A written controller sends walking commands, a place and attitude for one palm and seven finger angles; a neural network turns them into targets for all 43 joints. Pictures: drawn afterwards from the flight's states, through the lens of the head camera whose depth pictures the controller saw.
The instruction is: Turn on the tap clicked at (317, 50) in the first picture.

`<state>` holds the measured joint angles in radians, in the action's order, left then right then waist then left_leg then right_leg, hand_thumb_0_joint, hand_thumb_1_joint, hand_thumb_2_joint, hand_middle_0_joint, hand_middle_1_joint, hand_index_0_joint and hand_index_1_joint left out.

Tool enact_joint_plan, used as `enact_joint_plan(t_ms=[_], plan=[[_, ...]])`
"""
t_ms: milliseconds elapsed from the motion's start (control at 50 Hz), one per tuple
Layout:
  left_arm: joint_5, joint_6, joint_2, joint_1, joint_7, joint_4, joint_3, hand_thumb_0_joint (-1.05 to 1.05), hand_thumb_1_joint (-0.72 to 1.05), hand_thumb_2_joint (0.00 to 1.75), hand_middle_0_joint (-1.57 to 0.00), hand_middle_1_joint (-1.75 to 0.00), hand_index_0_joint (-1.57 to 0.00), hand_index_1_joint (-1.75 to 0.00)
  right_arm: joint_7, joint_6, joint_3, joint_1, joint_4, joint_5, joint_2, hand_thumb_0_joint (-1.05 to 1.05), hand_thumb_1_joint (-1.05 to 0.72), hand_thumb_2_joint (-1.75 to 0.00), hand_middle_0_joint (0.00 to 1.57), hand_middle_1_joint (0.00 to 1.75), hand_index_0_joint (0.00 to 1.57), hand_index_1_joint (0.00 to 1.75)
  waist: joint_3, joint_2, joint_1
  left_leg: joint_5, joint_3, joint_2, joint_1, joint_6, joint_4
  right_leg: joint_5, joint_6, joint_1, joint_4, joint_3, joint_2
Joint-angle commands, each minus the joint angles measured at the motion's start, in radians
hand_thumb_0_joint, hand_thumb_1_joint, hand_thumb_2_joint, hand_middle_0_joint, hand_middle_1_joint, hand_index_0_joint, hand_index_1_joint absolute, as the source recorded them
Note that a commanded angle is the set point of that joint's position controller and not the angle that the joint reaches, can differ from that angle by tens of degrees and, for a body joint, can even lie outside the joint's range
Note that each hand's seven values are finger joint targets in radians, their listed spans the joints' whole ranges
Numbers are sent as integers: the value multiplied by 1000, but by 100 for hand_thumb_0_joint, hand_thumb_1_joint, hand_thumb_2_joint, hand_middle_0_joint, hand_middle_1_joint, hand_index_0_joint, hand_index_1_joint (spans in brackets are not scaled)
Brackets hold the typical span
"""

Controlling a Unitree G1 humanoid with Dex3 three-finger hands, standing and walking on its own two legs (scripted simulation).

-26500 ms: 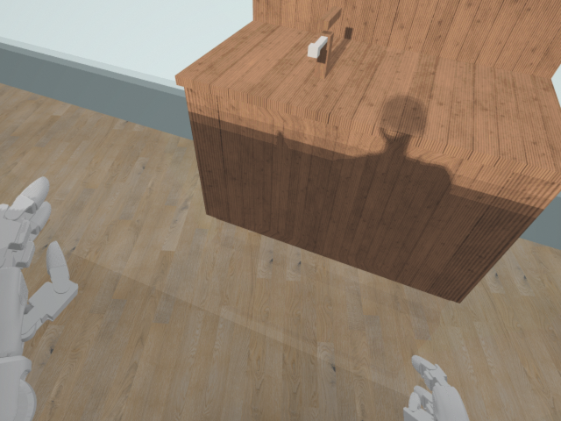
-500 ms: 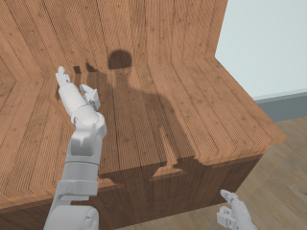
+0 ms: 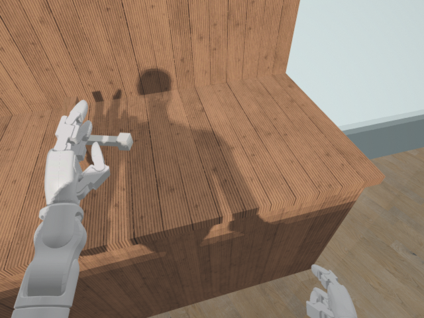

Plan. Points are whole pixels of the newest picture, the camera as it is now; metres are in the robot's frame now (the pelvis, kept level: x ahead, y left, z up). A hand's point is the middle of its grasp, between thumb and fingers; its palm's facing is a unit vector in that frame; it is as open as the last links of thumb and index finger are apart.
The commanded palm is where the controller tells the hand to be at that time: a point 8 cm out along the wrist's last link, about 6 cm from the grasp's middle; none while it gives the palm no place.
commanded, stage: draw the hand back beside the body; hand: left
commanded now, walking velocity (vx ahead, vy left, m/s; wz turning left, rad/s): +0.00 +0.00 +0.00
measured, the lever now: (124, 141) +0.44 +0.25 +0.09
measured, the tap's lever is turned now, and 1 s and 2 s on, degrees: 70 70 70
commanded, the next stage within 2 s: step back with the hand held close in 0.90 s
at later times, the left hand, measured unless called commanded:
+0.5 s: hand (71, 205) +0.23 +0.25 +0.15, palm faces +0.39 -0.87 -0.29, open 7.5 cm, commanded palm +0.18 +0.29 +0.17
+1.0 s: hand (63, 214) +0.21 +0.25 +0.15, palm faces +0.42 -0.84 -0.33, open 7.4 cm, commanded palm +0.17 +0.29 +0.17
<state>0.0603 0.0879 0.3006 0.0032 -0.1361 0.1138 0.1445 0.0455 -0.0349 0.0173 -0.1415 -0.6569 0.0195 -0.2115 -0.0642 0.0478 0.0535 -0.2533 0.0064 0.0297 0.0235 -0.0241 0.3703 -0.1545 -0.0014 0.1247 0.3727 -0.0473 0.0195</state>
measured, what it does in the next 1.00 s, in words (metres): stands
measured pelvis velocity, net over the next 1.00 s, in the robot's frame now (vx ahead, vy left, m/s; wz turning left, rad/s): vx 0.01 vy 0.01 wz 0.01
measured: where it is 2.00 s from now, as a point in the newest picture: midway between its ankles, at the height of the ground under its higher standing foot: outside the picture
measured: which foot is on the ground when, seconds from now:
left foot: down 0.00-1.00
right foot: down 0.00-1.00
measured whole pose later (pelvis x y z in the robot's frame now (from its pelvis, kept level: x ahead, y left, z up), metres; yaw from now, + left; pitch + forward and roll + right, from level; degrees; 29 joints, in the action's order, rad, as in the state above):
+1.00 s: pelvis +0.01 +0.01 +0.00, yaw +1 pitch -5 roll -1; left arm 0.06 0.12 0.32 -0.40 -0.12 0.39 0.25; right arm 0.05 -0.10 0.01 -0.15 -0.63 0.00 -0.20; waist -0.05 0.05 0.08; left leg -0.30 0.02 0.03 0.04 -0.02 0.42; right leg -0.19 0.01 0.12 0.40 -0.06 0.02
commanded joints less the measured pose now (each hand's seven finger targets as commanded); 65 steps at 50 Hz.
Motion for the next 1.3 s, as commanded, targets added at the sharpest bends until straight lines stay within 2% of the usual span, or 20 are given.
enact_joint_plan(t_ms=[0, 80, 120, 160, 200, 260, 300, 360, 600, 660, 700, 760, 900, 940, 1000, 1020, 1040, 1060, 1160, 1280], plan=[[4, 87, 184, 125, 3, 245, 134, 0, 90, 90, -18, -24, -18, -24, -1, -45, -37, 148, 187, -1, -99, 0, -90, -90, 20, 30, 20, 30, 191, -23, 7, 170, -11, -5, 66, 36, -71, 86, -34, -134, -58, 13, 8], [8, 94, 219, 71, 8, 304, 184, 0, 90, 90, -18, -25, -18, -25, -1, -50, -39, 149, 197, -2, -99, 0, -90, -90, 20, 30, 20, 30, 157, -2, 10, 169, -8, -1, 76, 36, -65, 84, -36, -122, -68, 16, 12], [6, 93, 200, 46, 7, 313, 172, 0, 90, 90, -19, -26, -19, -26, -2, -55, -38, 141, 196, -4, -93, 0, -90, -90, 20, 30, 20, 30, 160, 28, 7, 172, -13, 0, 74, 33, -59, 89, -36, -119, -67, 15, 14], [6, 95, 192, 27, 7, 328, 164, 0, 90, 90, -19, -26, -19, -26, -1, -62, -42, 140, 197, -5, -96, 0, -90, -90, 20, 30, 20, 30, 162, -12, 3, 165, -14, 3, 65, 36, -56, 80, -33, -111, -72, 14, 14], [1, 97, 173, 10, 7, 339, 147, 0, 90, 90, -19, -27, -19, -27, 2, -69, -40, 142, 194, -6, -98, 0, -90, -90, 20, 30, 20, 30, 143, 18, -1, 159, -13, 2, 62, 35, -59, 67, -34, -95, -74, 13, 12], [1, 99, 167, -11, 6, 363, 138, 0, 90, 90, -19, -28, -19, -28, 3, -79, -44, 143, 193, -6, -102, 0, -90, -90, 20, 30, 20, 30, 141, -4, -3, 145, -10, 4, 56, 37, -57, 50, -32, -88, -76, 15, 13], [-4, 105, 175, -35, 1, 388, 149, 0, 90, 90, -19, -29, -19, -29, 5, -87, -44, 142, 191, -8, -104, 0, -90, -90, 20, 30, 20, 30, 153, 35, 1, 148, -6, 0, 55, 35, -59, 50, -34, -96, -69, 14, 12], [-2, 103, 178, -97, -1, 398, 162, 0, 90, 90, -20, -29, -20, -29, 6, -93, -46, 139, 193, -12, -106, 0, -90, -90, 20, 30, 20, 30, 143, -9, 8, 171, -1, 3, 65, 35, -55, 72, -34, -103, -60, 9, 13], [-4, 97, 176, -319, 5, 511, 213, 0, 90, 90, -20, -30, -20, -30, -1, -103, -47, 123, 203, -16, -103, 0, -90, -90, 20, 30, 20, 30, 116, 49, 18, 249, 8, 14, 93, 20, -32, 121, -39, -94, -22, 3, 12], [-4, 92, 178, -287, 2, 496, 205, 0, 90, 90, -20, -30, -20, -30, 5, -109, -49, 120, 201, -17, -106, 0, -90, -90, 20, 30, 20, 30, 111, -20, 10, 225, 7, 15, 91, 28, -26, 107, -32, -75, -26, -1, 12], [-13, 95, 182, -256, -2, 511, 202, 0, 90, 90, -20, -30, -20, -30, 9, -114, -47, 122, 198, -16, -106, 0, -90, -90, 20, 30, 20, 30, 117, 54, 9, 224, 5, 9, 80, 26, -24, 100, -36, -71, -21, 4, 13], [-7, 92, 185, -276, -4, 501, 208, 0, 90, 90, -20, -30, -20, -30, 11, -119, -49, 119, 199, -17, -106, 0, -90, -90, 20, 30, 20, 30, 144, -12, 14, 237, 7, 8, 75, 31, -21, 121, -33, -90, -14, 0, 15], [-6, 91, 188, -285, -3, 498, 218, 0, 90, 90, -20, -30, -20, -30, 9, -119, -43, 124, 194, -18, -102, 0, -90, -90, 20, 30, 20, 30, 128, 29, 19, 242, 8, 4, 93, 30, -18, 129, -36, -95, -16, 0, 18], [-2, 89, 182, -303, 0, 480, 216, 0, 90, 90, -20, -30, -20, -30, 9, -116, -46, 125, 198, -16, -102, 0, -90, -90, 20, 30, 20, 30, 118, -17, 19, 226, 5, 8, 96, 32, -18, 119, -32, -87, -20, -1, 18], [-5, 101, 203, -256, -1, 542, 228, 0, 90, 90, -20, -30, -20, -30, 10, -118, -44, 132, 202, -16, -99, 0, -90, -90, 20, 30, 20, 30, 137, 61, 20, 217, 1, 1, 87, 32, -16, 113, -35, -94, -23, 6, 21], [22, 133, 293, -184, -7, 571, 353, 0, 90, 90, -20, -30, -20, -30, 18, -92, -27, 104, 242, -6, -103, 0, -90, -90, 20, 30, 20, 30, 20, 15, -15, 138, 0, 32, 139, 48, 9, 180, -21, 32, -72, 104, 63], [14, 130, 214, -294, 5, 470, 292, 0, 90, 90, -20, -30, -20, -30, 19, -75, -26, 97, 215, -12, -92, 0, -90, -90, 20, 30, 20, 30, 28, -53, -21, 115, 15, 33, 142, 51, 27, 195, -16, 46, -71, 98, 87], [7, 129, 189, -334, 12, 464, 270, 0, 90, 90, -20, -30, -20, -30, 17, -61, -32, 86, 225, -15, -98, 0, -90, -90, 20, 30, 20, 30, 68, -89, -24, 128, 12, 41, 132, 50, 34, 221, -14, 39, -60, 104, 93], [-3, 139, 192, -421, 3, 522, 275, 0, 90, 90, -20, -30, -20, -30, 25, -31, -52, 80, 265, -14, -112, 0, -90, -90, 20, 30, 20, 30, 216, -13, -21, 311, 11, 72, 119, 48, 44, 358, -3, -20, 28, 77, 98], [-10, 149, 251, -479, -17, 617, 333, 0, 90, 90, -20, -30, -20, -30, 29, -12, -60, 87, 292, -10, -117, 0, -90, -90, 20, 30, 20, 30, 239, 10, -18, 322, 46, 87, 186, 47, 36, 303, 3, -9, 79, 70, 86]])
